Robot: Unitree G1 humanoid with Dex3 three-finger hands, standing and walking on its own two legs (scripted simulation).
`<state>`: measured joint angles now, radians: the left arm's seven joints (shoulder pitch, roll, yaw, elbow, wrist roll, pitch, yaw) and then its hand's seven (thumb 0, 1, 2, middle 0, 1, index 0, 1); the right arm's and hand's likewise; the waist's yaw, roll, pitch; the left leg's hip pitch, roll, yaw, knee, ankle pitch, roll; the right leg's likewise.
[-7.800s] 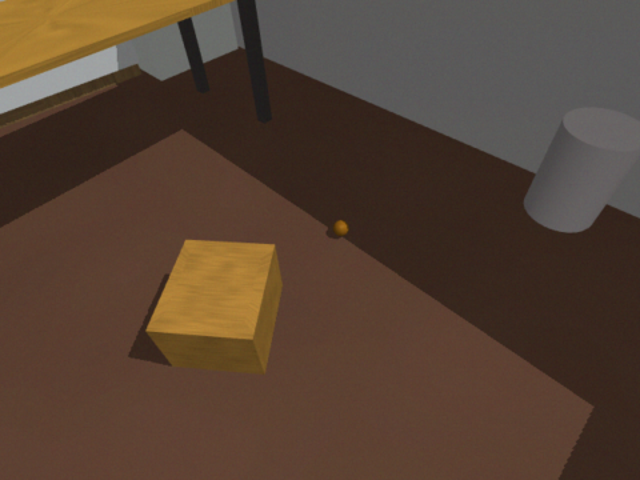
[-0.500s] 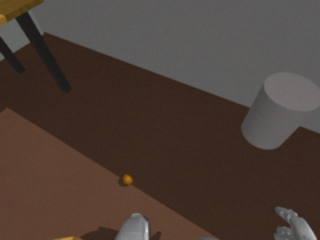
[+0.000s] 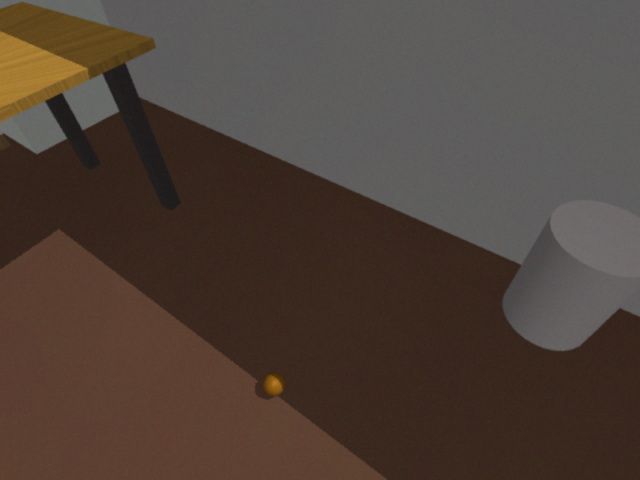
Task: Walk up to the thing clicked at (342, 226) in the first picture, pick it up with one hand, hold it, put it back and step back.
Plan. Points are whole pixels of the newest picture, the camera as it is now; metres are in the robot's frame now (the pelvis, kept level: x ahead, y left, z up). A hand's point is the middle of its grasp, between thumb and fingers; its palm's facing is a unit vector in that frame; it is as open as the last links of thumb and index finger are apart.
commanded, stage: walk up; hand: left
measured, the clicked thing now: (274, 384) +0.52 +0.19 -0.73
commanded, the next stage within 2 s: none
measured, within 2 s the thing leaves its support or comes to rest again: neither
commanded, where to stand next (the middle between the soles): +0.17 -0.01 m, yaw -4 degrees
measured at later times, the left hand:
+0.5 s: hand out of the picture +0.13 +0.23 -0.14, palm faces -0.03 -0.92 -0.39, open 7.3 cm
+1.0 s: hand out of the picture +0.07 +0.24 -0.15, palm faces +0.02 -0.95 -0.32, open 7.3 cm
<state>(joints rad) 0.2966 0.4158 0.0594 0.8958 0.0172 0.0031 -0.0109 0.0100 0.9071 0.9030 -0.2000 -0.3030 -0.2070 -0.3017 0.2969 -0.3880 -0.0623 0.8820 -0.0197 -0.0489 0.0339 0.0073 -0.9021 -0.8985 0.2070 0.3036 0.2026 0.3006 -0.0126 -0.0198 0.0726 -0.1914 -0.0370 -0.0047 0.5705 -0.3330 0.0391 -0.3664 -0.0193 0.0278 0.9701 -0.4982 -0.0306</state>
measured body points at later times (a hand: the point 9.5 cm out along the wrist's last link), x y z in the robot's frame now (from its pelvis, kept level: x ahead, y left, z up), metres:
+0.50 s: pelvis +0.01 -0.02 -0.01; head +0.06 -0.04 +0.44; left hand +0.13 +0.28 -0.12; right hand +0.09 -0.32 -0.15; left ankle -0.02 +0.12 -0.72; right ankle +0.12 -0.13 -0.73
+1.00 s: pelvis +0.02 -0.01 +0.01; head +0.03 -0.01 +0.45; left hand +0.07 +0.29 -0.13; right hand +0.11 -0.32 -0.12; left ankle -0.01 +0.12 -0.73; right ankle +0.11 -0.13 -0.73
